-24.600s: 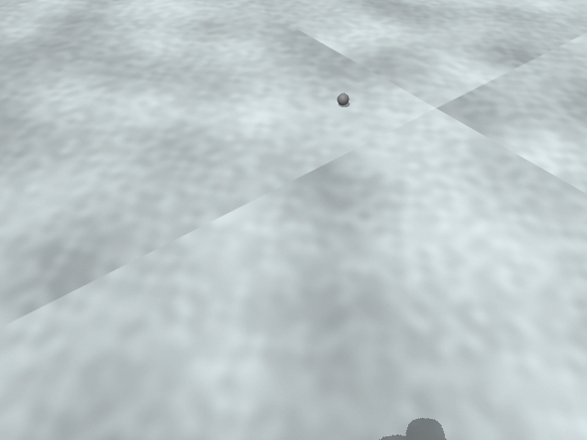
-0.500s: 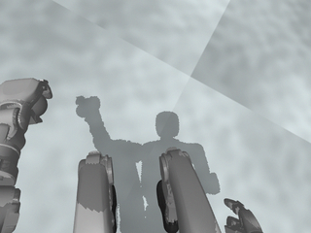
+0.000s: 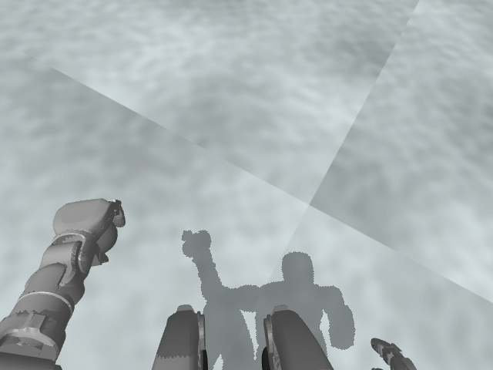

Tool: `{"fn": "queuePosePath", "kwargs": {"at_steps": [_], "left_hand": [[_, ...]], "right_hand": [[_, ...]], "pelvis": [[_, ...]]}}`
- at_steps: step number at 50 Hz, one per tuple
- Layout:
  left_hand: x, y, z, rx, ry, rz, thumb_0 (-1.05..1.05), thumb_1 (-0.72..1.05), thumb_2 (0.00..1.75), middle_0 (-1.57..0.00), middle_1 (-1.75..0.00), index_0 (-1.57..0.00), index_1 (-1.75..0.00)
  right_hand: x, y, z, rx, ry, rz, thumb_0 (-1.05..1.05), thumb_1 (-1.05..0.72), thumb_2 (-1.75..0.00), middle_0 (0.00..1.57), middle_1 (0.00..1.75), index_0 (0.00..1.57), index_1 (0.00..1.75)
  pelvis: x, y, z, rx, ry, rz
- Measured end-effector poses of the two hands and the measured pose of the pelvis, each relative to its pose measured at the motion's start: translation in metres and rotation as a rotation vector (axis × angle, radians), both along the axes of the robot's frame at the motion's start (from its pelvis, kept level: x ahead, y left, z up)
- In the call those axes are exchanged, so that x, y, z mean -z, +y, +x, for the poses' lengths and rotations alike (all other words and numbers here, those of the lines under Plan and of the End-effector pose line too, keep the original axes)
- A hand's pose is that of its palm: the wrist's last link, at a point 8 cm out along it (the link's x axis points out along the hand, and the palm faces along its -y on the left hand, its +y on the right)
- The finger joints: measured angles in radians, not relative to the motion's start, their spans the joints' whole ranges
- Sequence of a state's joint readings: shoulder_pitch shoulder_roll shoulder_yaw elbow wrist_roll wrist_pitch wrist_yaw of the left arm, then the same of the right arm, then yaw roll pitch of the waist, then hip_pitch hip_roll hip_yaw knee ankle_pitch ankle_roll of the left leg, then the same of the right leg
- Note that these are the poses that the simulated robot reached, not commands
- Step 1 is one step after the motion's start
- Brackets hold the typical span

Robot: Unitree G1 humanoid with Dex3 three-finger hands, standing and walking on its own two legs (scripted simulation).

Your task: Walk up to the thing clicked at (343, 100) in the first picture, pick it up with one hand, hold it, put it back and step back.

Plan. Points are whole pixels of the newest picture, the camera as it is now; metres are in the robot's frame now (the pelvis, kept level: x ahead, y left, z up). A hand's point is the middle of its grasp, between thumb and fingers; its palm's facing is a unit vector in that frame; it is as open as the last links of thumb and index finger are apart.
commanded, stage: lift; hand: left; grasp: from above
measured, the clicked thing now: (96, 235) +0.38 +0.26 -0.10
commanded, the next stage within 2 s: hold in 0.52 s
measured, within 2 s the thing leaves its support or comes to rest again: neither
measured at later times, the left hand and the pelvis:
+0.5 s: hand (88, 215) +0.36 +0.23 +0.01, palm faces -0.45 -0.08 -0.89, open 8.7 cm; pelvis +0.04 +0.00 +0.09, yaw +0 degrees
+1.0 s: hand (77, 193) +0.38 +0.23 +0.06, palm faces -0.45 -0.06 -0.89, open 8.7 cm; pelvis +0.07 +0.00 +0.12, yaw +0 degrees
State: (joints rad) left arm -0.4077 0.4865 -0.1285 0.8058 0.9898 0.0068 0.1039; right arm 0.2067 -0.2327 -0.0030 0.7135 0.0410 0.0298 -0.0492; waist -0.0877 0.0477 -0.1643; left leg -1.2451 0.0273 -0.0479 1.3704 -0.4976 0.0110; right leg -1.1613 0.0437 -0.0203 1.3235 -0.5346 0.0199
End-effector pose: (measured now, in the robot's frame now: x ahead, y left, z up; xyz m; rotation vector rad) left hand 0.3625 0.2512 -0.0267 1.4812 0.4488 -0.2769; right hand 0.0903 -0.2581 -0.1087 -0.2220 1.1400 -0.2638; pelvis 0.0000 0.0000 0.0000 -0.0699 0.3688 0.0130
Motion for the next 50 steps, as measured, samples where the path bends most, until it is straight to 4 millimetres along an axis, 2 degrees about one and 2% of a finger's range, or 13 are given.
{"fn": "queuePosePath", "kwargs": {"at_steps": [9, 22, 33, 50], "left_hand": [[-0.041, -0.009, -0.003, 0.004, 0.018, 0.011, 0.0, 0.1, 0.6, -0.52, -0.8, -0.7, -0.78], [-0.083, -0.017, 0.006, -0.01, 0.0, 0.009, -0.01, 0.1, 0.58, -0.53, -0.79, -0.72, -0.76], [-0.111, -0.019, 0.011, -0.007, 0.002, 0.003, -0.01, 0.1, 0.55, -0.55, -0.77, -0.74, -0.74], [-0.141, -0.02, 0.02, 0.016, 0.0, 0.011, -0.01, 0.11, 0.54, -0.54, -0.78, -0.73, -0.74]], "right_hand": [[-0.045, -0.002, 0.006, 0.006, -0.025, 0.0, 0.01, -0.91, -0.9, 0.2, 0.3, 0.2, 0.3], [-0.081, -0.002, 0.017, 0.019, -0.02, 0.021, 0.01, -0.91, -0.9, 0.2, 0.3, 0.2, 0.3], [-0.101, -0.001, 0.04, 0.02, -0.053, 0.031, 0.01, -0.9, -0.89, 0.2, 0.3, 0.2, 0.3], [-0.12, -0.001, 0.074, 0.005, -0.111, 0.05, 0.01, -0.9, -0.89, 0.2, 0.3, 0.2, 0.3]], "pelvis": [[-0.045, 0.001, 0.017, -0.002, -0.07, 0.016], [-0.085, 0.001, 0.036, 0.006, -0.14, 0.037], [-0.106, 0.002, 0.051, 0.008, -0.184, 0.046], [-0.121, 0.003, 0.068, 0.013, -0.236, 0.054]]}}
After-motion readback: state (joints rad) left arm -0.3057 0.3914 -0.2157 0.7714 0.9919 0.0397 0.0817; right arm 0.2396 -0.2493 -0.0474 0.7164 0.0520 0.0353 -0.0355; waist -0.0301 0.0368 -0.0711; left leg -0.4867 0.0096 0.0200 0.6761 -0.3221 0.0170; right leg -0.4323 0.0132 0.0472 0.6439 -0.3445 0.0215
